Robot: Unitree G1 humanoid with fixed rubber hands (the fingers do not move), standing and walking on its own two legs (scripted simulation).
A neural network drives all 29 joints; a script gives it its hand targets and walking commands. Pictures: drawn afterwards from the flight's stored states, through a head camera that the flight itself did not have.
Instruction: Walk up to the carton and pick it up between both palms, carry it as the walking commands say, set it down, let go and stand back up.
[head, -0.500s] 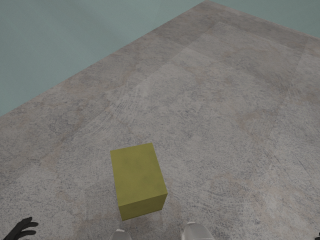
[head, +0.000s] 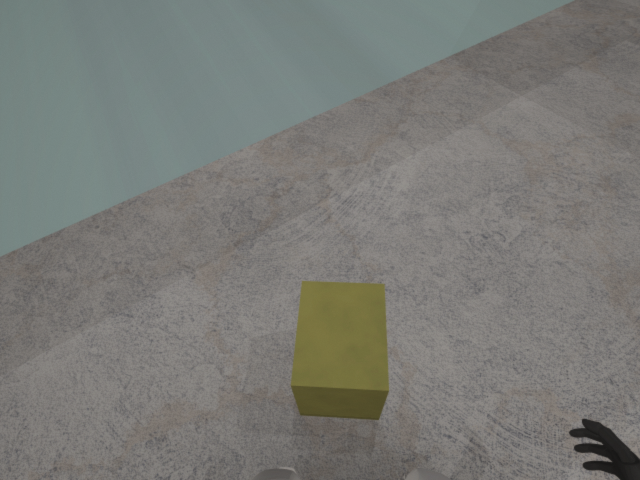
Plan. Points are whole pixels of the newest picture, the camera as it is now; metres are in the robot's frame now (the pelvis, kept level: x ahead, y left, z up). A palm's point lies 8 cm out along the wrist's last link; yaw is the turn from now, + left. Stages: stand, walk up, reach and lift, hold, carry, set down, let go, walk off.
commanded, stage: walk up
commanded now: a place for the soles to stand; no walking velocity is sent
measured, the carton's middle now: (341, 351) +0.51 +0.00 -0.60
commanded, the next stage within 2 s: none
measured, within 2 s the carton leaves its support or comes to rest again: neither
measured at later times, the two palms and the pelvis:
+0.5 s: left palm out of the picture +0.11 +0.34 -0.07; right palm (605, 464) +0.16 -0.30 -0.06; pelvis +0.01 +0.01 +0.02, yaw +3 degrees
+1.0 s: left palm out of the picture +0.11 +0.36 -0.06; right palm (588, 437) +0.19 -0.30 -0.06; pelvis +0.05 +0.02 +0.03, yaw +4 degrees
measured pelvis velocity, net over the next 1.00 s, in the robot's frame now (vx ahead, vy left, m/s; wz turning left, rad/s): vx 0.05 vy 0.02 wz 0.06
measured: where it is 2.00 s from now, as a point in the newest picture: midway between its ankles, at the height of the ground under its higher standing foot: outside the picture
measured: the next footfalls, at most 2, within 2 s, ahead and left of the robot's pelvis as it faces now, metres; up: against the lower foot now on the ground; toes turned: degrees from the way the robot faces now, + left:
none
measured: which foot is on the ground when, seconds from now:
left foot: down 0.00-1.00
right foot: down 0.00-1.00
